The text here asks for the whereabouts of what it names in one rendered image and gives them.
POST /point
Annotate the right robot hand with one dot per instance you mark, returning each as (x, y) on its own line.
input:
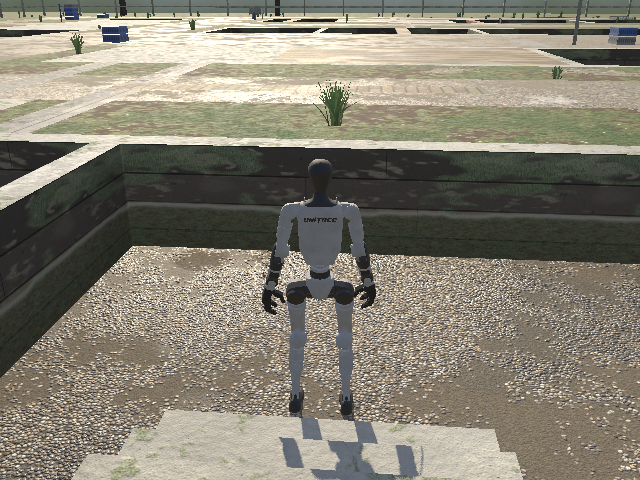
(370, 292)

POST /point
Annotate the robot right foot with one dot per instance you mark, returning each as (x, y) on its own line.
(346, 406)

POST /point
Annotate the robot foot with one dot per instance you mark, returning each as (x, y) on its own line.
(295, 404)
(346, 406)

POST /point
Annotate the right robot forearm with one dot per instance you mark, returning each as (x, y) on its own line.
(364, 267)

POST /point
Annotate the robot right upper arm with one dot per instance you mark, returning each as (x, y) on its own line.
(352, 213)

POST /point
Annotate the left robot forearm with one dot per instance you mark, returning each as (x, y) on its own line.
(274, 270)

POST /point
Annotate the robot left upper arm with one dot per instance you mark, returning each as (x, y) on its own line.
(288, 212)

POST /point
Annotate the left robot hand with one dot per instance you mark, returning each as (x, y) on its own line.
(267, 301)

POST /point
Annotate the robot left foot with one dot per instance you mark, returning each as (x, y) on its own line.
(295, 404)

